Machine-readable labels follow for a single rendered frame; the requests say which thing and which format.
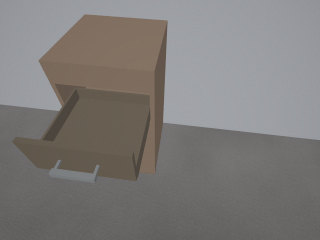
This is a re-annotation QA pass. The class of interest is cabinet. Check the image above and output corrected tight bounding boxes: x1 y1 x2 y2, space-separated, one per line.
38 14 168 175

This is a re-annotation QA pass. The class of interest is drawer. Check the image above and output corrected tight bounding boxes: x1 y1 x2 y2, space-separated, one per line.
12 87 151 181

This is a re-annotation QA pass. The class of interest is handle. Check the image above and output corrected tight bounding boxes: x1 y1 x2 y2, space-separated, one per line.
49 160 100 183

